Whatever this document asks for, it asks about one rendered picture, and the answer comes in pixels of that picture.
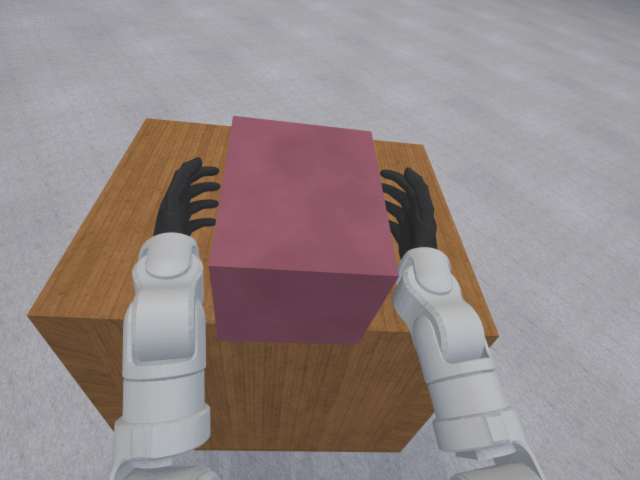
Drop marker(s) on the robot left hand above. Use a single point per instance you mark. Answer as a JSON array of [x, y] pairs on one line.
[[175, 210]]

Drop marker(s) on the carton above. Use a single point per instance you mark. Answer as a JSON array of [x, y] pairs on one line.
[[302, 250]]

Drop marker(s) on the right robot forearm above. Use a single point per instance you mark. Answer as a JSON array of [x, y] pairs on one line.
[[472, 416]]

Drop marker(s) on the left robot forearm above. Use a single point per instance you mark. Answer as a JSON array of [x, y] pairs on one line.
[[164, 357]]

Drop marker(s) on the robot right hand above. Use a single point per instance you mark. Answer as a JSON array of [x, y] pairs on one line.
[[417, 225]]

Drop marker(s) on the pedestal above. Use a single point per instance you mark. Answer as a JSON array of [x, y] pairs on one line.
[[370, 397]]

